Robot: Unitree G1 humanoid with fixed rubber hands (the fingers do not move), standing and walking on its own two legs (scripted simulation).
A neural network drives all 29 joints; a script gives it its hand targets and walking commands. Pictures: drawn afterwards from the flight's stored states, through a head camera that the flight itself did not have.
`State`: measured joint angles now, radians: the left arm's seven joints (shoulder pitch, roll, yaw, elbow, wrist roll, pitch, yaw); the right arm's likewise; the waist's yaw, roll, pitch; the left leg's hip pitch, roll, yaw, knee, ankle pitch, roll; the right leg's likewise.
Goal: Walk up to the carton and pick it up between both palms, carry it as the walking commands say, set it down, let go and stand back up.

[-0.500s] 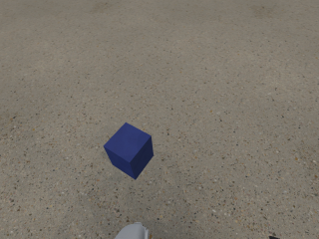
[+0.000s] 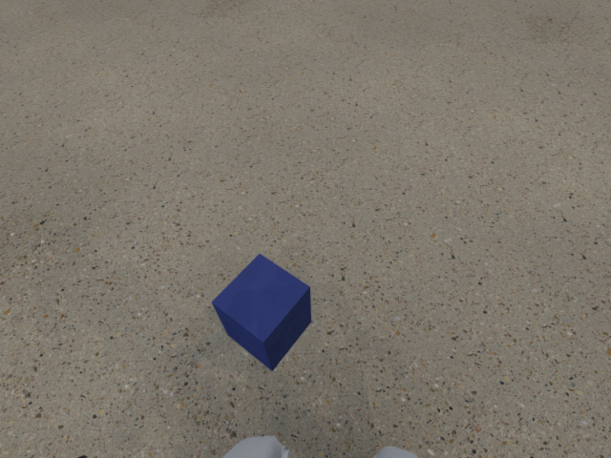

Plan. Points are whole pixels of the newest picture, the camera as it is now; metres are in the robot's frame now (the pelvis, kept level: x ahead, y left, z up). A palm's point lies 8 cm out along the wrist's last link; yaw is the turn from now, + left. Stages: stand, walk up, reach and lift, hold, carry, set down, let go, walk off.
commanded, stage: walk up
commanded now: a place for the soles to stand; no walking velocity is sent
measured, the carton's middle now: (266, 312) +0.59 +0.15 -0.62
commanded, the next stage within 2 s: none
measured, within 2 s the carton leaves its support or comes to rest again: neither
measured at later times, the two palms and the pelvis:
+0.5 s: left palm out of the picture +0.13 +0.39 -0.07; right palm (494, 428) +0.18 -0.25 -0.10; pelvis +0.08 +0.06 +0.01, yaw +4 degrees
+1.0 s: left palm out of the picture +0.14 +0.46 -0.09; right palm (438, 380) +0.24 -0.19 -0.10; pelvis +0.11 +0.12 +0.00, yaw +9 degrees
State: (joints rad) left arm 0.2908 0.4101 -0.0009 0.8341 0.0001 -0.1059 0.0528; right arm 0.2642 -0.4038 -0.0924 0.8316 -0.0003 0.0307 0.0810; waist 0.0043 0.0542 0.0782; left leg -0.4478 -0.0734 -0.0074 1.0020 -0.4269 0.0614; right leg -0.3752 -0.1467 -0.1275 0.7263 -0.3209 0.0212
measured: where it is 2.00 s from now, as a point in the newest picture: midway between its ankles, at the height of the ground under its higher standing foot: outside the picture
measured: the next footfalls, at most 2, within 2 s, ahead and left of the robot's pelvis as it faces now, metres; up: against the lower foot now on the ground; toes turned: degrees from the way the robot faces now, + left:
left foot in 0.20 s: +0.13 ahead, +0.13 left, +0.00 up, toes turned +0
right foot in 0.56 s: +0.19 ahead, -0.10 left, +0.00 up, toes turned -6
